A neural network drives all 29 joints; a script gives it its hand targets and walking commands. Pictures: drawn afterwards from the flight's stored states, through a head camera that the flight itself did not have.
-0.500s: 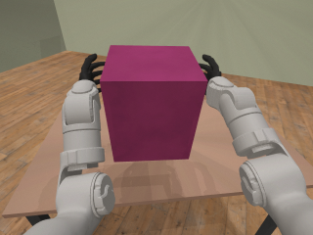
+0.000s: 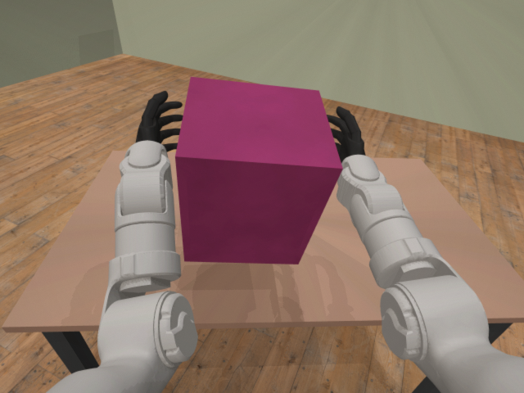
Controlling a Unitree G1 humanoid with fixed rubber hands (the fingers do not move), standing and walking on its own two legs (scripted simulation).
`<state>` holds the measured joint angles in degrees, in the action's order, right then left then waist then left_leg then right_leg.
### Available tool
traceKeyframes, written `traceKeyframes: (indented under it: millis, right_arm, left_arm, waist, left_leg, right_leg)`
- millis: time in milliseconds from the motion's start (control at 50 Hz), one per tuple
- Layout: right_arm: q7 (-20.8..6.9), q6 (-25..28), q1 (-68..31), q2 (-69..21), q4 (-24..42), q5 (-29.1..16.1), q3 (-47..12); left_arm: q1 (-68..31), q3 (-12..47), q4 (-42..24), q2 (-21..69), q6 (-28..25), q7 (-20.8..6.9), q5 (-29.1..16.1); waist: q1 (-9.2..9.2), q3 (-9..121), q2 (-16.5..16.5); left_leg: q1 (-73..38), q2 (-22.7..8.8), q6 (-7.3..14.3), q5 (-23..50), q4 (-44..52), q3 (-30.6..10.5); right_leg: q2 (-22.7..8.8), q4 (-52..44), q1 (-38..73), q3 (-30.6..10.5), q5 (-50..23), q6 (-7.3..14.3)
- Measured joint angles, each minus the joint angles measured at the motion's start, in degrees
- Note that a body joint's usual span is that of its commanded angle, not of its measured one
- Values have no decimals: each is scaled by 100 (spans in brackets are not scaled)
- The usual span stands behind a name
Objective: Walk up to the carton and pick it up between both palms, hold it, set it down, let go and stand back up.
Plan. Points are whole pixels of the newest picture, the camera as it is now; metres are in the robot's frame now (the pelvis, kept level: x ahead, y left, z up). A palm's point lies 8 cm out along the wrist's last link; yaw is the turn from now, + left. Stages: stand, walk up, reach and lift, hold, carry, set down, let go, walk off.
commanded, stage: set down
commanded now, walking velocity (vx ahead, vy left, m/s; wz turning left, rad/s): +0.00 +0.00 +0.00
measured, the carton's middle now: (249, 179) +0.41 +0.04 +0.17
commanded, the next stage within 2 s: none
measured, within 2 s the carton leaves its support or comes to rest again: neither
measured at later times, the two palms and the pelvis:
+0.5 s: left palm (151, 152) +0.40 +0.19 +0.23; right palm (339, 158) +0.41 -0.11 +0.22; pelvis +0.01 +0.01 +0.00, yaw -2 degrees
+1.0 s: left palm (158, 168) +0.40 +0.18 +0.20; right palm (339, 170) +0.42 -0.11 +0.19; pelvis +0.00 +0.00 +0.00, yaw -2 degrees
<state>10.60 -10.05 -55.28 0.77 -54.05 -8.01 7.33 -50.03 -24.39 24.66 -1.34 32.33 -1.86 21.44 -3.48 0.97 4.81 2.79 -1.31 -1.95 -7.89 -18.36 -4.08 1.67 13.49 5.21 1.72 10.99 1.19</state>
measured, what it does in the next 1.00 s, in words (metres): stands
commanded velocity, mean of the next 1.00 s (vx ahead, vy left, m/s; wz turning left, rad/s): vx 0.00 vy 0.00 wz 0.00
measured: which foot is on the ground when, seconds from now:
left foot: down 0.00-1.00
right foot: down 0.00-1.00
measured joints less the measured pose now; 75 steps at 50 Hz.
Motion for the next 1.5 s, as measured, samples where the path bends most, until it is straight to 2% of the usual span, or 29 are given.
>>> traceKeyframes:
  millis: [200, 300, 420, 620, 760, 860, 1000, 1280, 1400, 1500]
  right_arm:
    - [-168, 200, -89, 129, -259, 345, 307]
    - [-238, 233, -238, 142, -510, 510, 479]
    - [-285, 304, -295, 79, -728, 667, 668]
    - [-344, 562, 27, 95, -592, 421, 415]
    - [-358, 592, 121, 183, -530, 423, 298]
    - [-364, 555, 4, 184, -710, 677, 476]
    - [-399, 634, -131, 79, -947, 1173, 993]
    - [-532, 1035, 51, 5, -1094, 1352, 1252]
    - [-623, 1191, 189, 68, -1063, 1404, 1265]
    - [-626, 1149, 137, 68, -1050, 1627, 1416]
  left_arm:
    - [-302, 52, 546, 63, -216, 248, -60]
    - [-428, -82, 735, 95, -233, 247, 43]
    - [-305, -94, 747, 100, -259, 215, 104]
    - [227, 149, 302, 228, -378, 377, -85]
    - [240, 114, 423, 320, -533, 475, -158]
    - [46, -127, 799, 343, -663, 424, -75]
    - [-133, -356, 1221, 311, -884, 346, 42]
    - [242, -324, 1010, 485, -1139, 384, 117]
    - [327, -287, 1026, 609, -1294, 519, 34]
    - [178, -428, 1259, 607, -1411, 516, 43]
  waist:
    - [194, 95, -96]
    - [297, 170, -76]
    - [326, 172, 10]
    - [317, -2, -1]
    - [407, 2, -168]
    - [512, 60, -243]
    - [660, 169, -138]
    - [689, 50, -72]
    - [789, 117, -165]
    - [870, 149, -210]
  left_leg:
    - [144, 27, 60, 109, 110, 162]
    - [106, 44, 83, 106, 174, 236]
    - [44, 57, 89, 41, 173, 252]
    - [145, 2, 65, -41, 50, 258]
    - [252, -33, 48, 24, 89, 303]
    - [273, -38, 40, 94, 181, 339]
    - [337, -61, 10, 142, 273, 382]
    - [415, -86, 18, 43, 175, 439]
    - [624, -101, 36, 70, 164, 500]
    - [715, -106, 43, 117, 216, 543]
  right_leg:
    - [-64, 134, -303, -96, -21, -58]
    - [-97, 138, -312, -137, 3, -77]
    - [-120, 84, -221, -114, 43, -84]
    - [-79, 5, -226, -44, 17, -61]
    - [-57, 62, -393, -52, -10, -42]
    - [-61, 133, -500, -64, -2, -27]
    - [-52, 181, -639, -66, 20, 8]
    - [-50, 72, -624, -29, 3, -6]
    - [-49, 82, -851, -48, -41, -17]
    - [-54, 104, -987, -60, -58, -19]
